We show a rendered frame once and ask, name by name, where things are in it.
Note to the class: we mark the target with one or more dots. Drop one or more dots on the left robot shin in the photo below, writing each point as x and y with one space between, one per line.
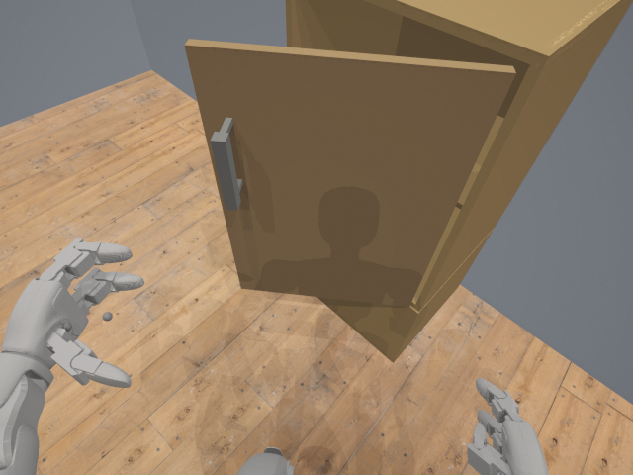
273 450

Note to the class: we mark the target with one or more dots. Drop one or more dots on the robot left thigh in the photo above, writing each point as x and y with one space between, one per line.
266 464

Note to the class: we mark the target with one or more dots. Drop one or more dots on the cupboard door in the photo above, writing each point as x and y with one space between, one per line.
352 163

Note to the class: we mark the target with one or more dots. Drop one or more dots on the handle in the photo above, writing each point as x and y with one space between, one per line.
222 151

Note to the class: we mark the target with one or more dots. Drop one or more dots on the left robot forearm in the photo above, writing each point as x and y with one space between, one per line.
24 380

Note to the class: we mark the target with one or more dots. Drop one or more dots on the left robot hand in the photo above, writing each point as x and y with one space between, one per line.
35 324

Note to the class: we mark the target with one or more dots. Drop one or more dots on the right robot hand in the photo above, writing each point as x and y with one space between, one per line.
515 441

